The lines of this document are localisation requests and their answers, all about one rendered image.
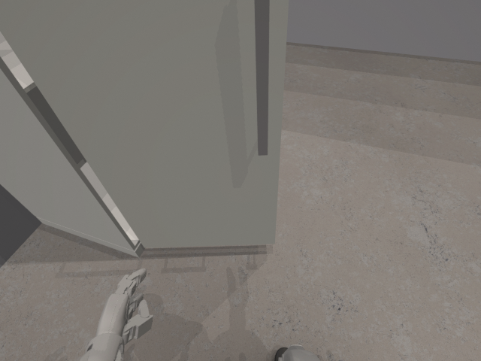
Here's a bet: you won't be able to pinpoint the robot left hand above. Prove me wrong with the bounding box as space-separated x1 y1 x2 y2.
95 268 153 345

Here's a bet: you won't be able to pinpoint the left robot forearm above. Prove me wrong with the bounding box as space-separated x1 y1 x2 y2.
80 333 124 361

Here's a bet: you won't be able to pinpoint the handle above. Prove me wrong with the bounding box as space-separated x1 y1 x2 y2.
255 0 270 156

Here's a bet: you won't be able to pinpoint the robot right shin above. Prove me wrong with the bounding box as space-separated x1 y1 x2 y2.
284 344 304 354

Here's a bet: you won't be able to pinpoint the fridge door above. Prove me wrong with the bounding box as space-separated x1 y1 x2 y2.
0 0 289 247

